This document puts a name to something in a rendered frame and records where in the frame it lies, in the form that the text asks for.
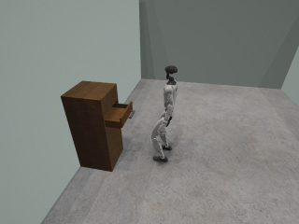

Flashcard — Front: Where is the robot left forearm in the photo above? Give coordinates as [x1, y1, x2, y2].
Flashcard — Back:
[162, 105, 173, 126]

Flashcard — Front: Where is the drawer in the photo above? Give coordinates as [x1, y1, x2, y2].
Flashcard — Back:
[104, 101, 133, 129]

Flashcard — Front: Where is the right robot shin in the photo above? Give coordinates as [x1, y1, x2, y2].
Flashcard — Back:
[159, 131, 168, 147]

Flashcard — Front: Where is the cabinet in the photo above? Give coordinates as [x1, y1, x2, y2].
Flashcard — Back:
[61, 80, 123, 172]

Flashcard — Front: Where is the robot left upper arm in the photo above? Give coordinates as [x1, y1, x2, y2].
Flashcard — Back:
[164, 85, 175, 109]

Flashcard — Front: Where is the humanoid robot head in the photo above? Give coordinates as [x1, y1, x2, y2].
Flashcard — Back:
[164, 65, 178, 86]

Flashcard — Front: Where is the handle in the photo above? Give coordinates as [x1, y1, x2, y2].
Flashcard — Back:
[126, 110, 135, 119]

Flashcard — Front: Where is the left robot hand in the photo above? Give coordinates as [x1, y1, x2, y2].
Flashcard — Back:
[156, 124, 166, 138]

